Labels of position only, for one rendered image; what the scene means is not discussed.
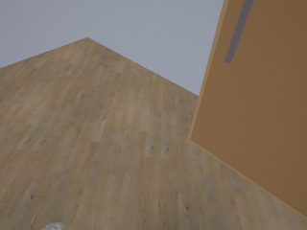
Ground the wardrobe door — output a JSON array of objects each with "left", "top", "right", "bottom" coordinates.
[{"left": 190, "top": 0, "right": 307, "bottom": 218}]

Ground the handle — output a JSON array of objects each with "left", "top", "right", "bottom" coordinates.
[{"left": 224, "top": 0, "right": 254, "bottom": 64}]

